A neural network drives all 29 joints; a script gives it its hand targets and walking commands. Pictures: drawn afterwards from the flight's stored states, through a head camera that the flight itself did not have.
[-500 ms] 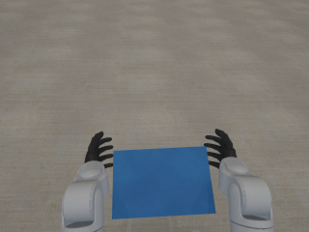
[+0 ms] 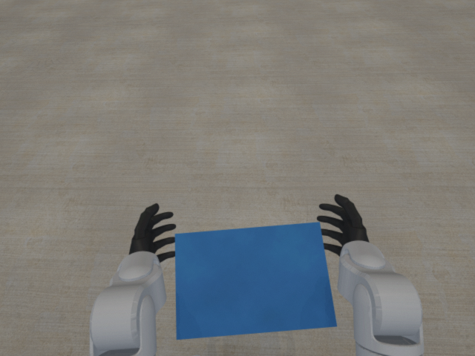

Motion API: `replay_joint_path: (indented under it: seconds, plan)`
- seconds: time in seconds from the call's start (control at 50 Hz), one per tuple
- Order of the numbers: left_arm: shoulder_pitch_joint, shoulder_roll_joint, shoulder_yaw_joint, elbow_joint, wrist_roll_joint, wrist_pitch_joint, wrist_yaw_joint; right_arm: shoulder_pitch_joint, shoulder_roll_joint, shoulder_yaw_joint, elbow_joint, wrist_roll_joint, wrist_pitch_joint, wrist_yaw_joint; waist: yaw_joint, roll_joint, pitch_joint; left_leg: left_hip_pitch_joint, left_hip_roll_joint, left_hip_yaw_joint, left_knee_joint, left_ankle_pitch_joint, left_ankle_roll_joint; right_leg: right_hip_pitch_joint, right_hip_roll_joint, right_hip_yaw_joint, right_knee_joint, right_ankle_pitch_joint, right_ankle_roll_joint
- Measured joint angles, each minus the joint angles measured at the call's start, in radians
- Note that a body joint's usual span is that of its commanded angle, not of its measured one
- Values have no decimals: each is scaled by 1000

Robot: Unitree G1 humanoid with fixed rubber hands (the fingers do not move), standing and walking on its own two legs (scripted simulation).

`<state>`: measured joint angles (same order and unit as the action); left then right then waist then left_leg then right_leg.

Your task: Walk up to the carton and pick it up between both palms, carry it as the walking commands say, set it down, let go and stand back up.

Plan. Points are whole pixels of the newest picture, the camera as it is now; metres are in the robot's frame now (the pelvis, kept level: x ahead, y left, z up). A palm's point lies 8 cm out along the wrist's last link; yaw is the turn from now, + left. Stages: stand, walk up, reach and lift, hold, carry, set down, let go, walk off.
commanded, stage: carry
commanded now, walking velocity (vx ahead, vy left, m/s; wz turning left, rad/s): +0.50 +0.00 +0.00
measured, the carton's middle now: (250, 276) +0.27 +0.00 -0.01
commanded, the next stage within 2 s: none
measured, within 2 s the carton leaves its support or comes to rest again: neither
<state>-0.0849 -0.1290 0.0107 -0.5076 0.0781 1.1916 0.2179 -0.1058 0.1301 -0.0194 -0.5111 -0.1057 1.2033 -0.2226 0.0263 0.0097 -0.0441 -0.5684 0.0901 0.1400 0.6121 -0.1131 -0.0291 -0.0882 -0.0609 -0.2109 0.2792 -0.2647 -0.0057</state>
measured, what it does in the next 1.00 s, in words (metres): walks ahead: left foot, then right foot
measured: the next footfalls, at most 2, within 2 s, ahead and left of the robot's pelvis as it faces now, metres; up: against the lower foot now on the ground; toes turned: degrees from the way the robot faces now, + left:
left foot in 0.10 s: +0.27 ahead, +0.11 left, +0.00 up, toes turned +10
right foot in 0.56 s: +0.47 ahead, -0.12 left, +0.00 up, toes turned -12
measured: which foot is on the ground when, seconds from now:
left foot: up 0.00-0.08, down 0.10-0.56, up 0.58-0.74, down 0.76-1.00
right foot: down 0.00-0.14, up 0.16-0.54, down 0.56-1.00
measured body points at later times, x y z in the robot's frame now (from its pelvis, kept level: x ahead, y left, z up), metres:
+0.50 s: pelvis +0.31 +0.00 +0.00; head +0.32 +0.03 +0.45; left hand +0.59 +0.15 +0.09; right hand +0.58 -0.15 +0.10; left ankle +0.23 +0.10 -0.75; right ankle +0.40 -0.13 -0.72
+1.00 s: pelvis +0.45 -0.02 -0.02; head +0.44 -0.02 +0.43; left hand +0.73 +0.13 +0.09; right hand +0.72 -0.18 +0.09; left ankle +0.38 +0.10 -0.75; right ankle +0.43 -0.11 -0.75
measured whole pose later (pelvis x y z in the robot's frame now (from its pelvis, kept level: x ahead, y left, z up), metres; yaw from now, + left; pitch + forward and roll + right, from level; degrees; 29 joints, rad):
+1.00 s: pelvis +0.45 -0.02 -0.02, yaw -2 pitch +5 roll +0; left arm -0.14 -0.13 0.04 -0.46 0.10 1.25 0.22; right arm -0.17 0.14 -0.03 -0.44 -0.11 1.25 -0.22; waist 0.00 0.01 -0.11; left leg -0.21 0.08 0.16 0.52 -0.38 -0.04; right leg -0.31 -0.04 -0.18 0.55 -0.31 -0.03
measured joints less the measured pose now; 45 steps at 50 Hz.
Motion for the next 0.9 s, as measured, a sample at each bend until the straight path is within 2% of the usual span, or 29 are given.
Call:
replay_joint_path:
  seconds: [0.06, 0.1, 0.12, 0.14, 0.16, 0.2, 0.24, 0.28, 0.34, 0.42, 0.5, 0.54, 0.56, 0.6, 0.62, 0.66, 0.72, 0.78, 0.82, 0.9]
  plan:
    - [11, 0, -4, -10, -2, 14, 0, 6, 0, 0, -8, 1, 12, 2, 2, -1, -18, 38, -18, 41, -126, 101, 10, 97, 3, 9, -10, -68, 29]
    - [13, 1, -4, -17, 1, 30, 4, 0, 0, 0, 0, 3, 23, 4, 4, -2, -33, 97, -31, 72, -188, 106, 25, 138, -2, 26, 45, -144, 50]
    - [6, 1, 4, -10, 6, 38, 6, -5, 0, 4, 19, 4, 20, 6, -4, -24, -40, 108, -47, 88, -164, 72, 83, 127, -25, 37, 123, -193, 52]
    - [-3, 1, 13, 7, 11, 43, 9, -15, 1, 5, 46, 6, 16, 5, -14, -43, -44, 104, -56, 98, -124, 30, 115, 74, -48, 50, 265, -200, 40]
    - [-12, 0, 20, 25, 15, 48, 12, -25, 2, 2, 71, 8, 17, 3, -22, -44, -44, 106, -55, 100, -105, -2, 129, -7, -43, 87, 440, -200, 28]
    - [-24, -1, 20, 53, 18, 55, 15, -31, 3, -10, 96, 10, 21, 2, -29, -33, -35, 145, -47, 98, -143, -15, 117, -166, -12, 138, 716, -162, 13]
    - [-27, -1, 11, 64, 21, 51, 14, -27, 3, -22, 97, 14, 19, 5, -34, -27, -23, 208, -49, 97, -219, -8, 112, -277, -9, 146, 811, -100, 11]
    - [-31, -1, 2, 60, 27, 39, 14, -24, 2, -29, 85, 18, 8, 8, -41, -24, -13, 273, -51, 93, -290, -3, 107, -349, -17, 144, 777, -61, 18]
    - [-41, -2, -1, 51, 36, 23, 13, -24, 2, -31, 67, 22, -8, 12, -46, -26, -10, 352, -49, 85, -355, -14, 96, -416, -29, 136, 639, -16, 26]
    - [-48, -3, 3, 34, 40, 25, 16, -31, 3, -26, 62, 22, -13, 13, -36, -38, -12, 436, -44, 78, -380, -65, 70, -440, -30, 114, 433, 60, 30]
    - [-46, -3, 10, 16, 36, 37, 17, -37, 3, -17, 59, 19, -5, 10, -25, -42, -9, 501, -38, 71, -342, -149, 36, -408, -7, 74, 286, 137, 23]
    - [-47, -3, 14, 12, 32, 43, 15, -38, 3, -14, 54, 17, 4, 6, -22, -43, -12, 520, -36, 65, -279, -217, 14, -354, 4, 45, 185, 238, 18]
    - [-49, -3, 14, 17, 30, 44, 13, -39, 3, -15, 53, 16, 8, 4, -21, -40, -18, 517, -33, 59, -226, -259, 3, -324, 5, 34, 158, 267, 0]
    - [-60, -4, 11, 50, 27, 34, 11, -49, 3, -33, 65, 15, 13, 0, -19, 0, -20, 452, -2, 32, -59, -321, -27, -315, 21, 16, 193, 158, -41]
    - [-68, -5, 13, 62, 25, 33, 9, -55, 4, -38, 66, 13, 18, -3, -21, 12, -12, 410, -6, 9, 18, -357, -39, -314, 21, 13, 206, 122, -51]
    - [-74, -6, 25, 61, 21, 34, 4, -63, 6, -32, 56, 6, 29, -7, -29, 20, 6, 344, -26, -18, 70, -424, -45, -302, 13, 13, 202, 101, -44]
    - [-75, -7, 39, 41, 19, 31, -3, -74, 7, -17, 42, -1, 33, -10, -32, 17, 28, 293, -35, -12, -28, -389, -35, -281, 6, 17, 183, 93, -44]
    - [-62, -5, 38, 23, 19, 25, -4, -75, 8, -10, 37, -5, 29, -6, -29, 23, 29, 303, -12, 6, -130, -139, -17, -259, 20, 20, 200, 61, -41]
    - [-51, -3, 35, 15, 17, 32, -4, -63, 6, -6, 35, -4, 29, -2, -27, 14, 9, 323, -8, 13, -125, -159, -1, -247, 23, 24, 212, 36, -36]
    - [-46, -3, 30, 21, 18, 51, 1, -57, 5, -6, 47, -6, 40, 1, -24, -3, -39, 346, -8, 17, -118, -228, -1, -233, 21, 28, 232, -4, -29]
